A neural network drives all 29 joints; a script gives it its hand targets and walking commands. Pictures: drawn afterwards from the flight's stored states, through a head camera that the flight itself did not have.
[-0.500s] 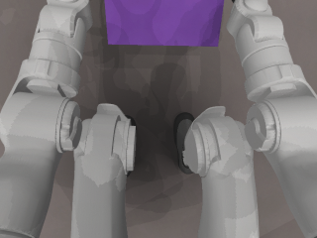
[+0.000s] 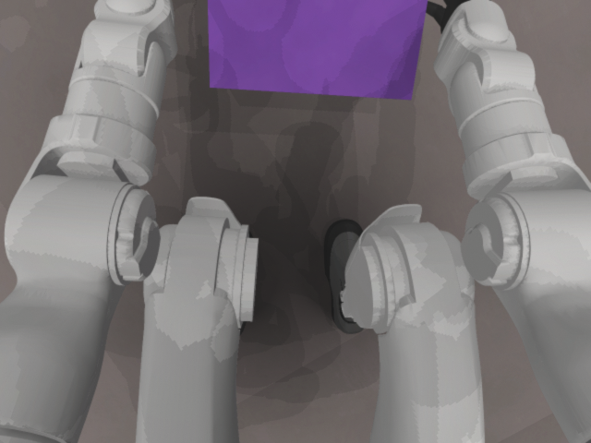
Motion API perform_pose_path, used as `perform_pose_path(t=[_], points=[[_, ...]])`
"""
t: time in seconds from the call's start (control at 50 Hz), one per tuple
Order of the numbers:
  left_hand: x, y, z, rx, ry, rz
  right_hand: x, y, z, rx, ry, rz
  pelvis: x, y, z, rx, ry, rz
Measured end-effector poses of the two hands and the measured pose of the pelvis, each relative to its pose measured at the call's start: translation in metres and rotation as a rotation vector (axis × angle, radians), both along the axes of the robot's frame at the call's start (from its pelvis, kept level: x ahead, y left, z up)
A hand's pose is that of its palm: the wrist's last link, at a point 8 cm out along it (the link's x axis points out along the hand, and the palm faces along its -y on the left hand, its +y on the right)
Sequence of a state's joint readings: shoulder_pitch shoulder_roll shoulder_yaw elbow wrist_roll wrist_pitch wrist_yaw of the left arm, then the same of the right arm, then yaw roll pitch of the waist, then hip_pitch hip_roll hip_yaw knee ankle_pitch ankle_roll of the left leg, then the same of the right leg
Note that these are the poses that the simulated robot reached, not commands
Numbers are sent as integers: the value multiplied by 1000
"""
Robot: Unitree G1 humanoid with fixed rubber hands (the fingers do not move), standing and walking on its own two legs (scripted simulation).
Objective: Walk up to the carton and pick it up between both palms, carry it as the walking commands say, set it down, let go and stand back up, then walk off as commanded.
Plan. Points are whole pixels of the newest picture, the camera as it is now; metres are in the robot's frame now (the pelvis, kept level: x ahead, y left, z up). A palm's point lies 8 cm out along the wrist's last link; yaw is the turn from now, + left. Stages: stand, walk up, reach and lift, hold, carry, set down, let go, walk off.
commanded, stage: set down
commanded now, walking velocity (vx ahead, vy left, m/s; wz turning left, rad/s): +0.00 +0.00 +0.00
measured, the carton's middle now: out of the picture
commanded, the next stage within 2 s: none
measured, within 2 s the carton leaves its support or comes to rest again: rests again in 0.34 s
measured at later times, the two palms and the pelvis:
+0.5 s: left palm out of the picture +0.54 +0.17 -0.17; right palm (464, 5) +0.54 -0.15 -0.17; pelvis +0.01 +0.00 -0.01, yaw +1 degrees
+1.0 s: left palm out of the picture +0.54 +0.17 -0.18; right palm (463, 3) +0.54 -0.15 -0.17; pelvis +0.01 +0.00 -0.01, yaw +0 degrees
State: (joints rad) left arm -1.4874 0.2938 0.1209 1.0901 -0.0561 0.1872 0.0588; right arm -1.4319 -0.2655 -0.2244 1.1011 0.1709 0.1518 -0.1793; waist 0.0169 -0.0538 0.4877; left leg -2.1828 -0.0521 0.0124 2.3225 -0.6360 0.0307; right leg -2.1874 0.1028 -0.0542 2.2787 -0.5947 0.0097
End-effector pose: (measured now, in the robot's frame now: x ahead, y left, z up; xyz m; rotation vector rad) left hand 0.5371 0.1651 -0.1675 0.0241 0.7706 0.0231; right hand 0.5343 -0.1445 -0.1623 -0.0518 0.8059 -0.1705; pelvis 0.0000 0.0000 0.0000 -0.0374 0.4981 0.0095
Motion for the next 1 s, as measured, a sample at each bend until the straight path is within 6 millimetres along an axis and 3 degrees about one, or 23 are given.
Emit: perform_pose_path(t=[1.0], points=[[7,2,-12,-12,-35,-12,8,-4,-10,19,-22,46,15,-1,-8,6,29,3]])
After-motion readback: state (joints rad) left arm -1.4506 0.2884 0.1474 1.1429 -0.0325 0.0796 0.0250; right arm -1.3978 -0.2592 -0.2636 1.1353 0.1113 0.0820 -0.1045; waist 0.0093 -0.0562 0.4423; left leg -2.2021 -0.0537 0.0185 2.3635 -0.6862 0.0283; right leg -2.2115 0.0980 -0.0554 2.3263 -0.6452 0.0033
